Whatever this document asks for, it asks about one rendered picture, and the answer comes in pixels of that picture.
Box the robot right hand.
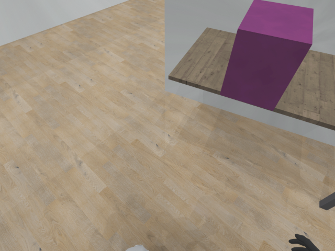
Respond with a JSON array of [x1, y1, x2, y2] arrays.
[[289, 234, 320, 251]]

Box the table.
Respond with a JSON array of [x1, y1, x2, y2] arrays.
[[169, 27, 335, 210]]

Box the carton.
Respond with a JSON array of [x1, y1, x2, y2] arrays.
[[220, 0, 314, 111]]

